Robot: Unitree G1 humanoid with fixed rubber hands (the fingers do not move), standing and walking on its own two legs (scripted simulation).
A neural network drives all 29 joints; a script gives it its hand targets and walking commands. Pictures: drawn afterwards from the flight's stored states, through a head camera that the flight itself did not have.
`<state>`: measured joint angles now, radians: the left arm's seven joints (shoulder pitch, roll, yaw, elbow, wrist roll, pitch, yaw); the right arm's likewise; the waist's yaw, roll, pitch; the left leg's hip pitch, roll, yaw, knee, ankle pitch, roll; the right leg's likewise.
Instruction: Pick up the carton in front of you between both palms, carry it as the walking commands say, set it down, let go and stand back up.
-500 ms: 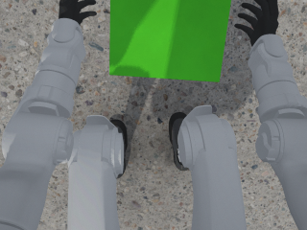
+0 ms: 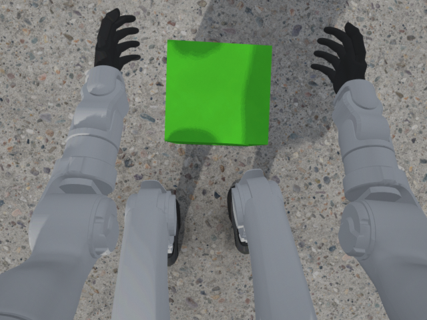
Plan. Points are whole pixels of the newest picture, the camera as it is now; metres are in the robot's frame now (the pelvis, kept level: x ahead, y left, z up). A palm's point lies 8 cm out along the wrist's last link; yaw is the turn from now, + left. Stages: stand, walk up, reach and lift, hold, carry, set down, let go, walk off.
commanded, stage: set down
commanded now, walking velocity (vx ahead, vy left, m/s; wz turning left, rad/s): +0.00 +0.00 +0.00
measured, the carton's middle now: (215, 104) +0.47 -0.06 -0.34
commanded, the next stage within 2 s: let go in 0.54 s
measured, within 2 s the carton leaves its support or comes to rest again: neither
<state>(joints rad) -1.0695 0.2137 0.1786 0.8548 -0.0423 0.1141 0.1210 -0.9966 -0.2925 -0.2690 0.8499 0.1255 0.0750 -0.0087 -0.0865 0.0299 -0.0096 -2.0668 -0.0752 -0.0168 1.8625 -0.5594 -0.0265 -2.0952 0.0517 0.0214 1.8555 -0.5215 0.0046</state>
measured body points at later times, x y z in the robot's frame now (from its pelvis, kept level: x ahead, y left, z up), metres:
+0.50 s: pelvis +0.03 +0.00 +0.14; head +0.31 -0.02 +0.49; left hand +0.52 +0.13 +0.02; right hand +0.47 -0.28 +0.03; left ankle +0.10 +0.12 -0.43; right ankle +0.10 -0.11 -0.43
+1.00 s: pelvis +0.09 -0.01 +0.26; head +0.28 -0.02 +0.67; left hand +0.42 +0.17 +0.14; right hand +0.38 -0.27 +0.15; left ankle +0.10 +0.12 -0.43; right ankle +0.10 -0.11 -0.43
